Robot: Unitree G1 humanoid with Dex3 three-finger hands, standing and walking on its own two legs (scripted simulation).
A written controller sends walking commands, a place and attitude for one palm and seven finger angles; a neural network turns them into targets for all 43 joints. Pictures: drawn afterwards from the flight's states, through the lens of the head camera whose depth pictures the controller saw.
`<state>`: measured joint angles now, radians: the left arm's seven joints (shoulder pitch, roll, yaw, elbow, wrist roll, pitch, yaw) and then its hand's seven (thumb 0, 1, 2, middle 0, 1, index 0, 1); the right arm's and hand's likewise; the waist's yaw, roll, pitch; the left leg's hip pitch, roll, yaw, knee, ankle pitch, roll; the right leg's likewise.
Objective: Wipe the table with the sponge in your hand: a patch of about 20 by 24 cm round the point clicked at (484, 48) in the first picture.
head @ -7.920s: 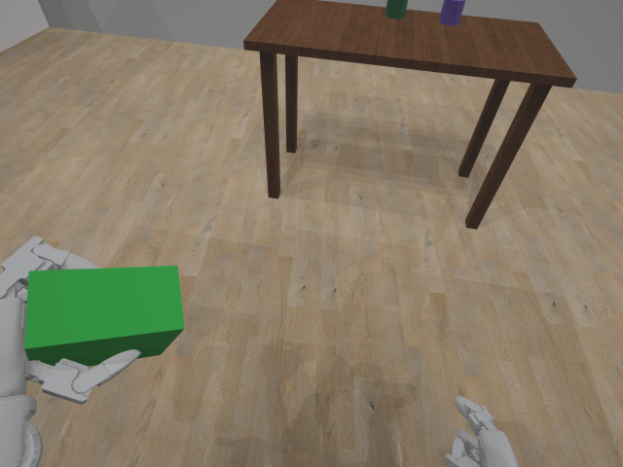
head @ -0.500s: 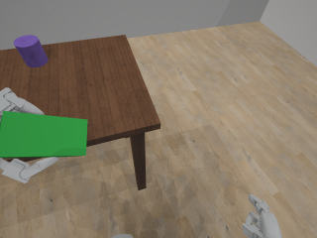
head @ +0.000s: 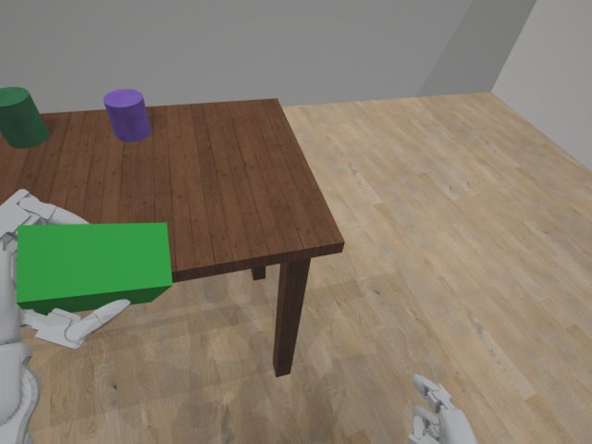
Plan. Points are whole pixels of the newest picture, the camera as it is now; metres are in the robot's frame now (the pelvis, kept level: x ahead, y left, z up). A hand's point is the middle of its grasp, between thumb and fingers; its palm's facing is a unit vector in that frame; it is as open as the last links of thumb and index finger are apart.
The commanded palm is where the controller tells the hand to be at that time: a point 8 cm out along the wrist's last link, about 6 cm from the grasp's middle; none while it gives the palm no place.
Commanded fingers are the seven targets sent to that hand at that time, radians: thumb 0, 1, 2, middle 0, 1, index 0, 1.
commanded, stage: come to a stop and stand still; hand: left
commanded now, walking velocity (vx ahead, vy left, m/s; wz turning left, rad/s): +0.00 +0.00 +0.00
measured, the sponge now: (118, 269) +0.23 +0.23 +0.16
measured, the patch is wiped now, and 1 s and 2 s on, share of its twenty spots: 0.00 0.00 0.00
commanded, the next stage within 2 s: look again from close up in 0.22 s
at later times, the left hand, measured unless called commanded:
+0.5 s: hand (121, 263) +0.24 +0.23 +0.16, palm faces +0.42 -0.83 -0.36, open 10.5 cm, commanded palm +0.18 +0.26 +0.18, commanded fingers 0.00 0.10 1.30 -1.20 -1.60 -1.20 -1.60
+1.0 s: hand (161, 234) +0.29 +0.21 +0.16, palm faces +0.42 -0.84 -0.35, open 10.5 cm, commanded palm +0.23 +0.24 +0.18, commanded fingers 0.00 0.10 1.30 -1.20 -1.60 -1.20 -1.60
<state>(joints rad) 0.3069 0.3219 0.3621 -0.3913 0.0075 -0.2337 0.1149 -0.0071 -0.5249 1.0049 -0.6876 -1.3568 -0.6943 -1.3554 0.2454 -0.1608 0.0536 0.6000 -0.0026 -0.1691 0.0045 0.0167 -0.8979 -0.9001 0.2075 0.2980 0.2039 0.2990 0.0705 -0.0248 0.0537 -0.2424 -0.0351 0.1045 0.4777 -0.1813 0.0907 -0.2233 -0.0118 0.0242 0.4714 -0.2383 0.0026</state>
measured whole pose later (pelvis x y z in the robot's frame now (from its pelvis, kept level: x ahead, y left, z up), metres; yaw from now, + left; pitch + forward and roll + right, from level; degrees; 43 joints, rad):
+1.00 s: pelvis +0.07 -0.04 +0.00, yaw +0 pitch +0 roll +0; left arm 0.41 0.34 0.32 -0.39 -0.02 -0.18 0.11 -0.01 -0.52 1.01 -0.69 -1.36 -0.69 -1.36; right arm 0.23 -0.21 0.01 0.57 0.00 -0.09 -0.06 0.01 -0.90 -0.90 0.20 0.30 0.20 0.30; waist 0.03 -0.01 -0.03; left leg -0.23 0.00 0.09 0.53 -0.30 0.04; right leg -0.21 0.05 0.05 0.52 -0.30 -0.02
